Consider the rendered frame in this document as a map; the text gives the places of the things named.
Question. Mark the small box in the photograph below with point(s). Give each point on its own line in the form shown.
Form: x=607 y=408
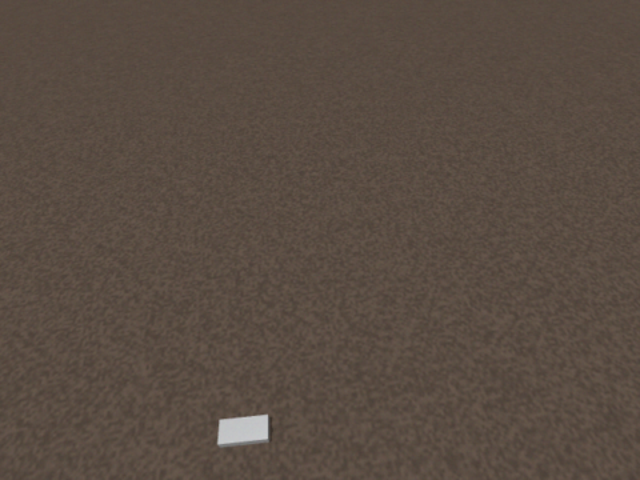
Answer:
x=243 y=431

